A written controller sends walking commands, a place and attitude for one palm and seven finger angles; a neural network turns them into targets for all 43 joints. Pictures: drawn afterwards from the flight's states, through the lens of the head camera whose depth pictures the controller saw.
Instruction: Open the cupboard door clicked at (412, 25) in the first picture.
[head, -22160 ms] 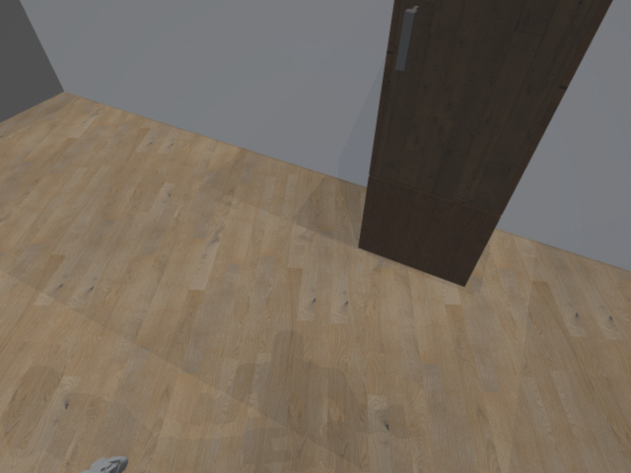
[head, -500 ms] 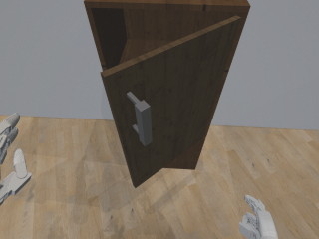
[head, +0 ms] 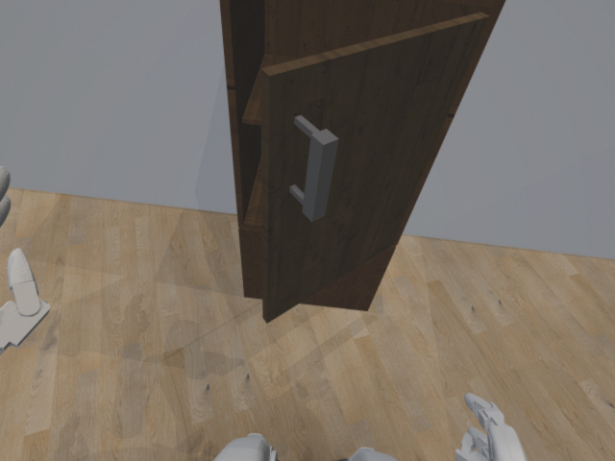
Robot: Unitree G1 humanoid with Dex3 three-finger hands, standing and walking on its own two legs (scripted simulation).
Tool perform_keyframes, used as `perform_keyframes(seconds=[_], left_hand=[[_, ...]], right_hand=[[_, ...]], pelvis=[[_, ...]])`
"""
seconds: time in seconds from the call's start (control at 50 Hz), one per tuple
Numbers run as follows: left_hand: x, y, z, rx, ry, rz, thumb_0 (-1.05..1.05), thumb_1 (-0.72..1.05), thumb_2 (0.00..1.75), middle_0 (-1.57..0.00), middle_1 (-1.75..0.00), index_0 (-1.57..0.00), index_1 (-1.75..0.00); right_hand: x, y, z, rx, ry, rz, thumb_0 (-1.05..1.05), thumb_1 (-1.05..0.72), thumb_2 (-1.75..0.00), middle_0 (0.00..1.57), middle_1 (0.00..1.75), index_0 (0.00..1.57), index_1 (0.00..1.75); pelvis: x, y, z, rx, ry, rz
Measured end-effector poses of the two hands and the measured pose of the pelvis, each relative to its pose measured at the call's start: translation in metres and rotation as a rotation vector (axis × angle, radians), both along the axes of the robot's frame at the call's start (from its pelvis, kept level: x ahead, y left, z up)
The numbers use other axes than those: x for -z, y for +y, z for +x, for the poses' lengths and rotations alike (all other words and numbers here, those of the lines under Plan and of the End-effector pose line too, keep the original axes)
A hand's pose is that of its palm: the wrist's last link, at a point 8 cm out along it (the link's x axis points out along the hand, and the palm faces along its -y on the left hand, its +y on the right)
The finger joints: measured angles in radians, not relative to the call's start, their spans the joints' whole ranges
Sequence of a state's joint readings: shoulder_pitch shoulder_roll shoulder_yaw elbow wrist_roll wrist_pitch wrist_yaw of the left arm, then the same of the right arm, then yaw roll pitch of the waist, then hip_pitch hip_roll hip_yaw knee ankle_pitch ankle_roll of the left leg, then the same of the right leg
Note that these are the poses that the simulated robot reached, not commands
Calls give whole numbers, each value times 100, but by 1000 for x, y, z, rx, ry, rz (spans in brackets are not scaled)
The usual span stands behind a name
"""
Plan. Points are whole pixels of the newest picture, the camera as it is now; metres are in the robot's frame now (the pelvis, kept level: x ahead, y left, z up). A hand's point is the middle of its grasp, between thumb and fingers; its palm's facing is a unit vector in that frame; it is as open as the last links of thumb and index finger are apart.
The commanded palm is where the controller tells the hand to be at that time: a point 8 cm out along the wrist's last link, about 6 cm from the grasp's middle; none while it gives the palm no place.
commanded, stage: step back with the hand held close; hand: left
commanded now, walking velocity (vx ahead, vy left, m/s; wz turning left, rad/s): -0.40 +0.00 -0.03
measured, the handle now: (308, 169) +0.45 +0.04 +0.14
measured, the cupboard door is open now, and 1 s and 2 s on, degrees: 42 42 42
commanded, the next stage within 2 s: stop stepping back and stand still in 0.28 s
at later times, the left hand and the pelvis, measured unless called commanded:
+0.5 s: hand out of the picture +0.11 +0.25 +0.19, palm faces +0.30 -0.86 -0.42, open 7.4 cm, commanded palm +0.07 +0.29 +0.20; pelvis -0.11 +0.02 +0.00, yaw -7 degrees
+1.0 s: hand out of the picture -0.02 +0.31 +0.20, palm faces +0.46 -0.80 -0.39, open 7.4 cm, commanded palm -0.10 +0.35 +0.20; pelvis -0.25 +0.06 +0.01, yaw -3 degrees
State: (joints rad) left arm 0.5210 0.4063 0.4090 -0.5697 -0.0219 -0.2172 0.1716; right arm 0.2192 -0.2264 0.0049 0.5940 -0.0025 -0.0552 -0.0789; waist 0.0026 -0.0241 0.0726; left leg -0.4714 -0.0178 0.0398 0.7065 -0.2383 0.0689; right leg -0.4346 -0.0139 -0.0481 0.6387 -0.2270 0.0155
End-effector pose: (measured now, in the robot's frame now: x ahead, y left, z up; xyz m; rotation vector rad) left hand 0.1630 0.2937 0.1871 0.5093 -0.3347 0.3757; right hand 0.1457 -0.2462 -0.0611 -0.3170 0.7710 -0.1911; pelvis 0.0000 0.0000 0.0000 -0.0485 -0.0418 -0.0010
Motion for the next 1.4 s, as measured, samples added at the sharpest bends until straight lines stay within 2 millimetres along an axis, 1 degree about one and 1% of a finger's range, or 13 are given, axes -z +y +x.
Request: perform_keyframes(seconds=[0.18, 0.28, 0.36, 0.5, 0.6, 0.66, 0.76, 0.86, 0.92, 0.98, 1.12, 1.24, 1.4], left_hand=[[-33, 22, -36, -19, -52, 54, 1, 88, 90, -21, -30, -21, -30], [-27, 12, -55, 17, -13, -11, 1, 89, 90, -20, -30, -21, -30], [-13, -2, -72, 87, 13, 26, 1, 89, 90, -20, -30, -21, -30], [-19, 1, -89, 179, -46, 36, 1, 88, 90, -21, -30, -21, -30], [-20, 15, -97, 135, -48, -13, 1, 88, 90, -21, -30, -21, -30], [-24, 14, -124, 122, 13, 6, 1, 89, 90, -21, -30, -21, -30], [-31, 5, -195, 161, 81, 107, 1, 89, 90, -21, -30, -21, -30], [-42, 33, -223, 53, -18, 69, 1, 88, 90, -21, -30, -22, -30], [-36, 53, -225, -28, -55, 5, 1, 88, 90, -21, -30, -21, -30], [-25, 58, -224, -26, -61, -11, 1, 89, 90, -21, -30, -21, -30], [-24, 32, -243, 57, 53, 82, 1, 89, 90, -20, -30, -21, -30], [-31, 27, -259, 4, 44, 152, 1, 88, 90, -21, -30, -21, -30], [-24, 39, -251, -72, 119, 59, 1, 88, 90, -21, -30, -21, -30]], right_hand=[[-17, 31, -34, -8, -16, 53, 1, -90, -89, 20, 30, 21, 30], [-23, 40, -43, -50, -58, 86, 1, -90, -89, 20, 30, 21, 30], [-10, 35, -57, -62, -105, 99, 1, -90, -89, 20, 30, 21, 30], [-10, 20, -117, 59, -87, 29, 1, -90, -89, 20, 30, 21, 30], [-18, 19, -166, 94, -100, 24, 1, -90, -89, 20, 30, 20, 30], [-22, 21, -196, 92, -81, 43, 1, -90, -89, 20, 30, 20, 30], [-8, 18, -236, 83, 2, 43, 1, -90, -89, 20, 30, 21, 30], [-15, 27, -269, 98, 61, 19, 1, -90, -89, 20, 30, 21, 30], [-16, 31, -275, 91, -2, -4, 1, -90, -89, 20, 30, 21, 30], [-7, 38, -278, 96, -77, -1, 1, -90, -89, 20, 30, 21, 30], [5, 60, -295, 97, -62, 137, 1, -90, -89, 20, 30, 20, 30], [35, 50, -290, 38, 63, 146, 1, -90, -89, 20, 30, 21, 30], [6, 34, -265, 41, 16, 88, 1, -90, -89, 20, 30, 21, 30]], pelvis=[[-20, 7, -32, 15, 56, -55], [-24, 5, -59, 32, 111, -54], [-6, 2, -94, 103, 116, 12], [-1, 15, -108, 128, 23, -4], [-10, 21, -144, 97, -20, 9], [-20, 20, -166, 79, -16, 12], [-15, 25, -202, 90, 17, 58], [-29, 30, -219, 94, 65, 80], [-26, 42, -232, 77, 69, 73], [-12, 55, -250, 41, 46, 58], [-15, 44, -254, 51, 11, 70], [-6, 33, -259, 20, 21, 59], [-26, 37, -246, 18, 39, 88]])
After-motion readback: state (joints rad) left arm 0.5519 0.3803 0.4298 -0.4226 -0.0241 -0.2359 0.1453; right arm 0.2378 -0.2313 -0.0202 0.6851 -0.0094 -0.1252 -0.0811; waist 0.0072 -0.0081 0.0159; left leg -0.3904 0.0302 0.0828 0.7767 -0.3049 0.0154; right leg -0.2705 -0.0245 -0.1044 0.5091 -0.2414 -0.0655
